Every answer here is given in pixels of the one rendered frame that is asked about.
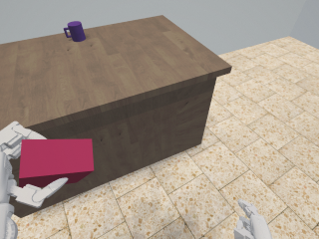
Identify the robot left hand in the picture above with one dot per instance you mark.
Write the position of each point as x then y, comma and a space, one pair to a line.
10, 147

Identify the sponge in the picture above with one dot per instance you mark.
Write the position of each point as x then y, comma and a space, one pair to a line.
42, 161

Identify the table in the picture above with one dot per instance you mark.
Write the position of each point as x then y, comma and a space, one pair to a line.
140, 90

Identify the robot left forearm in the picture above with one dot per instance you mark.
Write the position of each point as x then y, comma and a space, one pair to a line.
8, 227

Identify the robot right hand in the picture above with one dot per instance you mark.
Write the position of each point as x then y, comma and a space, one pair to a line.
254, 228

